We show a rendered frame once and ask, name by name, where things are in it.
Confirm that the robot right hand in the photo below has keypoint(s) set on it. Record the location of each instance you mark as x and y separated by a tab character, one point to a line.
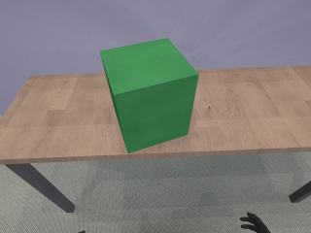
258	226

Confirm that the table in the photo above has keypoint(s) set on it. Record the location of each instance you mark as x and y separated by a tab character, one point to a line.
71	117

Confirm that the carton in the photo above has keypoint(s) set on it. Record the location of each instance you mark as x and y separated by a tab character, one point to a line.
153	88

